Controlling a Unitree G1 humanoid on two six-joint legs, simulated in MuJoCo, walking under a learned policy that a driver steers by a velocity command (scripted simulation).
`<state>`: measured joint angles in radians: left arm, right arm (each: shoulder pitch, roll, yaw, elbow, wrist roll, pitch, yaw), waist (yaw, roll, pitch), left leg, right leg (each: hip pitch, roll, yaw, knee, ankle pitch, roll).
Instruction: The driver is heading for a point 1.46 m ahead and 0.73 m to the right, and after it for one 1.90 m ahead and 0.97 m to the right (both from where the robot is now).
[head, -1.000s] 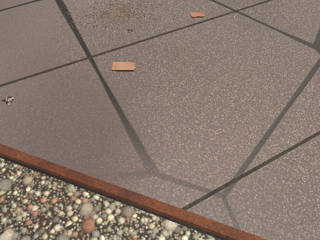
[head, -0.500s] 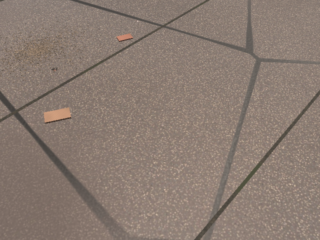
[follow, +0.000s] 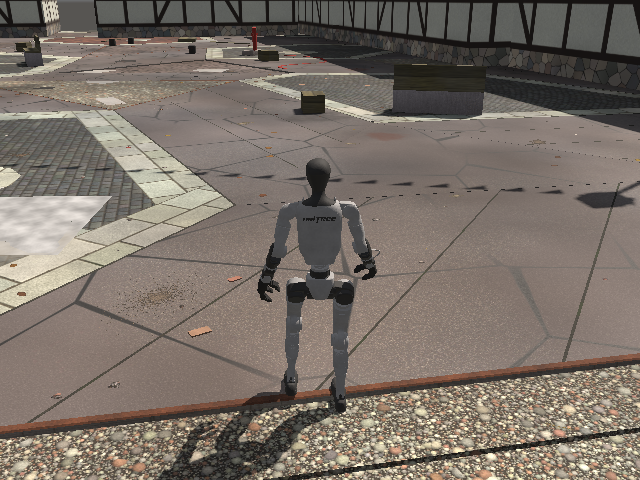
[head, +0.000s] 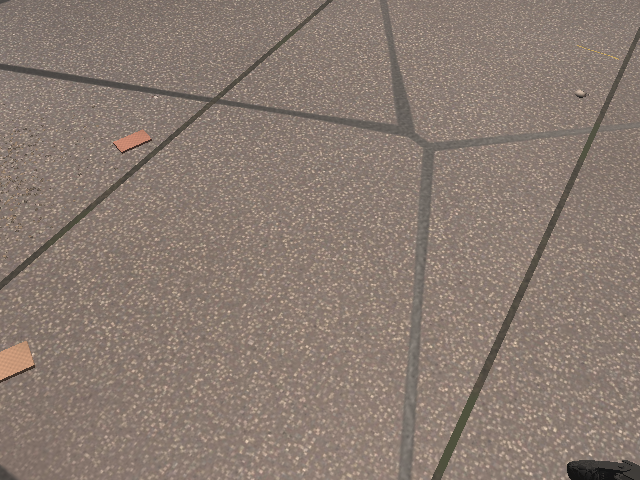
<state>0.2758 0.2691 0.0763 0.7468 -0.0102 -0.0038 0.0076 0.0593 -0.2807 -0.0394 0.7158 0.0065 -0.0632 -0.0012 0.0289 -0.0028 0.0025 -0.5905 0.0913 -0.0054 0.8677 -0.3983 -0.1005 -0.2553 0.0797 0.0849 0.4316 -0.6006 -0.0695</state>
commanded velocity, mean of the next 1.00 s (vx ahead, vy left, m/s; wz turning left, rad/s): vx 0.50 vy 0.00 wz -0.58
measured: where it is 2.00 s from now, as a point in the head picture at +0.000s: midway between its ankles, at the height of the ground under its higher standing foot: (535, 296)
